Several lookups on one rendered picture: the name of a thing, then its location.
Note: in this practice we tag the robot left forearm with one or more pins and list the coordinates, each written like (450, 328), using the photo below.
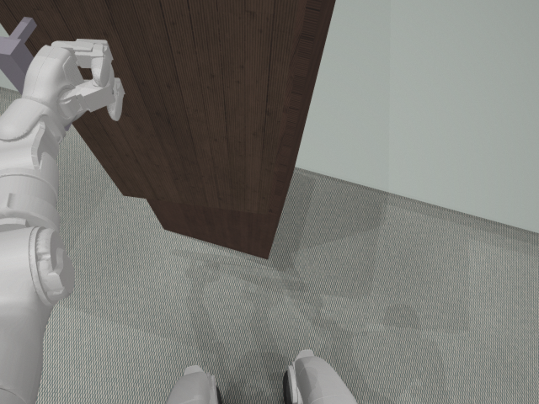
(30, 134)

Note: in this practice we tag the left robot hand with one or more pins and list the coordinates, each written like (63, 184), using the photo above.
(53, 79)

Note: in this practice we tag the left robot shin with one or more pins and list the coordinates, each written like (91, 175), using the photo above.
(193, 369)

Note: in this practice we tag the robot left thigh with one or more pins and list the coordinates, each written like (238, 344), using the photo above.
(194, 388)

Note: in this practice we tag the left robot upper arm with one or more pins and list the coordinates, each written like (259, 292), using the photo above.
(35, 273)

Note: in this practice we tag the cupboard door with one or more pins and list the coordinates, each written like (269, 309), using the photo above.
(205, 85)

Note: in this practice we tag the handle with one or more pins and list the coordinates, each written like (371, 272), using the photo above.
(15, 57)

